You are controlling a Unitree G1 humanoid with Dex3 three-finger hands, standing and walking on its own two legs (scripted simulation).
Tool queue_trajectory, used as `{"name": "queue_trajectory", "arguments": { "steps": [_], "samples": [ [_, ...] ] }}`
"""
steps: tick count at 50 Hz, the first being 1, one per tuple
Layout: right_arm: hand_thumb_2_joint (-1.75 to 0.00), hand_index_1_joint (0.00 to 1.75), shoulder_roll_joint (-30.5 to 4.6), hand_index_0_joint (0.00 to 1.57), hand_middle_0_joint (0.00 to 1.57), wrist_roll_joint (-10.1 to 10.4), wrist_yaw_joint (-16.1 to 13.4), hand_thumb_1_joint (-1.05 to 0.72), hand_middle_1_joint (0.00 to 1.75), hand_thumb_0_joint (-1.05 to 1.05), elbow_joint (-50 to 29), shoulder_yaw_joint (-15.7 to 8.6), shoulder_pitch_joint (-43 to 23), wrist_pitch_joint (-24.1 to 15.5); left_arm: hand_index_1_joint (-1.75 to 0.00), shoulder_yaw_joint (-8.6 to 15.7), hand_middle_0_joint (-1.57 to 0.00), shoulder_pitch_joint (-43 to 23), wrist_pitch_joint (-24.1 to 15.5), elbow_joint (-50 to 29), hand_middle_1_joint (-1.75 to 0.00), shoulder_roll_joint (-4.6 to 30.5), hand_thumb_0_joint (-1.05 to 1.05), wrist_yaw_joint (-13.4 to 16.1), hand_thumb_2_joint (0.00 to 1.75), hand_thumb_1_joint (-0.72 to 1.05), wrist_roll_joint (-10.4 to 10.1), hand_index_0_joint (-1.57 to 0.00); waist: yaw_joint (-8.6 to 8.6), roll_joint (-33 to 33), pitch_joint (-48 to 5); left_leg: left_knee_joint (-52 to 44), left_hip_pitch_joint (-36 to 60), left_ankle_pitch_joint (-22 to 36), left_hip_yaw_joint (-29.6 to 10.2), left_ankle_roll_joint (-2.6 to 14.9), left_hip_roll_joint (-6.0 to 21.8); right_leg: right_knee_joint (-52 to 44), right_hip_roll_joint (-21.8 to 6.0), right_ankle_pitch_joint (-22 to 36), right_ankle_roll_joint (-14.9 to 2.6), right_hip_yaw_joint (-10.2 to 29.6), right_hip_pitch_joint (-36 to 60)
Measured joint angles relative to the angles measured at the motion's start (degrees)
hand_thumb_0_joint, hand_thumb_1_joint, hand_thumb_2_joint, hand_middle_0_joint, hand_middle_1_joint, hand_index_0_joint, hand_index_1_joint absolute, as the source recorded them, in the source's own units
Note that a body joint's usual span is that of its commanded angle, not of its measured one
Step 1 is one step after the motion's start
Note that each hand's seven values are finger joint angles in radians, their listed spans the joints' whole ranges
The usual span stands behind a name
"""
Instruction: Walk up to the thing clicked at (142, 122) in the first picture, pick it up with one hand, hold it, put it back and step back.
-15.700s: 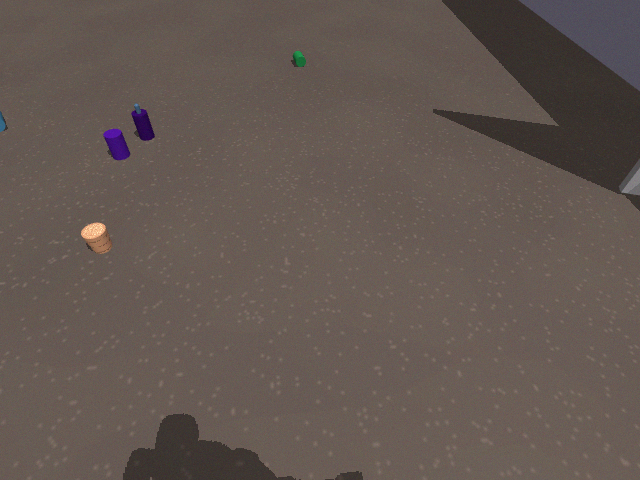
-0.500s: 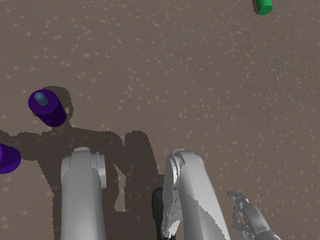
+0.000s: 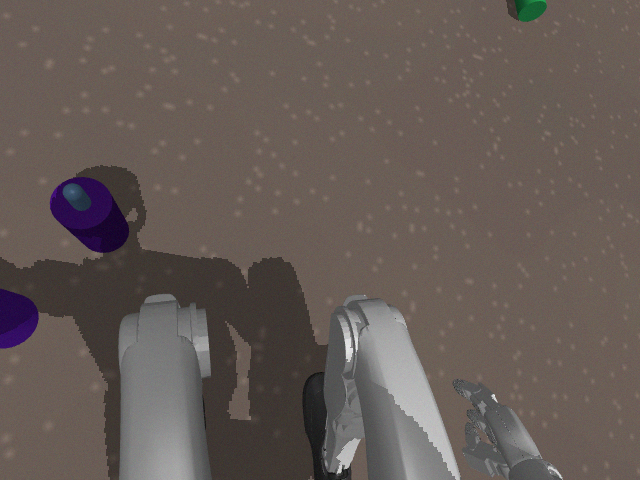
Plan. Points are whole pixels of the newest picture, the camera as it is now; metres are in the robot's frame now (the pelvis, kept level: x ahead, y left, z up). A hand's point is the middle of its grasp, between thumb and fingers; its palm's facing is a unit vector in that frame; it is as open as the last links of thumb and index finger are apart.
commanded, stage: go down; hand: left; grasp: from the side
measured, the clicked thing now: (90, 213) +0.46 +0.31 -0.27
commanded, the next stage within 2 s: none
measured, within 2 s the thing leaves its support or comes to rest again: neither
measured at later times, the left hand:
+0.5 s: hand out of the picture +0.37 +0.48 +0.03, palm faces +0.33 -0.94 -0.04, open 17.0 cm
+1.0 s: hand out of the picture +0.36 +0.48 +0.03, palm faces +0.33 -0.94 -0.05, open 17.1 cm
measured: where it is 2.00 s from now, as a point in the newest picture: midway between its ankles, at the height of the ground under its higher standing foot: (259, 458)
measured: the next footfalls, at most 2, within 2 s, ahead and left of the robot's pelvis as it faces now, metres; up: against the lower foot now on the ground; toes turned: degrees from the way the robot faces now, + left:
none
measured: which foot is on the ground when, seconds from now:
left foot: down 0.00-1.00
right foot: down 0.00-1.00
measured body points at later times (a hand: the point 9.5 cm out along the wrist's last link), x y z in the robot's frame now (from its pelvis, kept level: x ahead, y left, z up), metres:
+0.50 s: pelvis +0.00 +0.00 +0.00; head +0.22 +0.11 +0.38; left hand +0.34 +0.53 +0.04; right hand +0.17 -0.26 -0.09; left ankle +0.09 +0.13 -0.34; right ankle +0.10 -0.12 -0.34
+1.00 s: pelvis +0.00 +0.00 +0.00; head +0.21 +0.11 +0.38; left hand +0.34 +0.53 +0.04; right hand +0.17 -0.26 -0.09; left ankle +0.09 +0.13 -0.34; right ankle +0.10 -0.12 -0.34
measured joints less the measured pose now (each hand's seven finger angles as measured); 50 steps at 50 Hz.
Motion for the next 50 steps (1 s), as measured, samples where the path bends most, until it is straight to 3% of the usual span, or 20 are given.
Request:
{"name": "queue_trajectory", "arguments": {
  "steps": [12,26,37,50],
  "samples": [
    [-0.90,0.30,0.44,0.20,0.21,-0.13,-0.15,-0.91,0.30,0.00,-0.19,-0.11,-0.56,-0.05,-0.03,-0.95,-0.05,-1.46,0.00,-0.83,-0.01,-0.07,-0.02,0.39,0.07,-0.38,1.37,-0.02,-0.50,-0.22,-0.37,0.01,-0.04,0.12,-0.01,0.01,-0.20,0.02,-0.15,-0.03,0.00,-0.03,0.10],
    [-0.90,0.30,-0.02,0.20,0.21,-0.12,0.04,-0.91,0.30,0.00,-0.33,0.38,-0.26,-0.18,-0.03,0.14,-0.05,-0.98,-0.94,0.42,-0.02,0.79,-0.01,-0.05,0.07,-0.40,0.16,-0.03,-0.23,-0.55,0.46,0.36,-0.36,0.15,0.01,0.11,-0.04,0.32,0.02,0.14,0.12,0.03,-0.31],
    [-0.90,0.30,0.30,0.20,0.21,-0.32,-0.12,-0.91,0.30,0.00,-0.63,0.33,-0.78,-0.13,-0.04,-0.54,-0.05,-1.36,0.05,-1.53,-0.03,0.02,-0.02,-0.03,0.07,-0.40,1.63,-0.03,-0.73,-0.47,0.03,0.57,-0.33,0.25,-0.17,0.04,-0.35,0.48,-0.19,0.02,0.06,-0.15,-0.02],
    [-0.90,0.30,-0.20,0.20,0.21,-0.11,0.09,-0.91,0.30,0.00,-0.74,1.00,-0.40,-0.18,-0.04,0.02,-0.05,-0.68,-0.85,2.43,-0.03,2.17,-0.02,-0.12,0.07,-0.44,0.28,-0.03,-0.28,-0.40,0.67,0.72,-0.48,0.57,-0.22,0.05,0.02,0.65,0.16,0.67,0.09,-0.12,-0.53]
  ]
}}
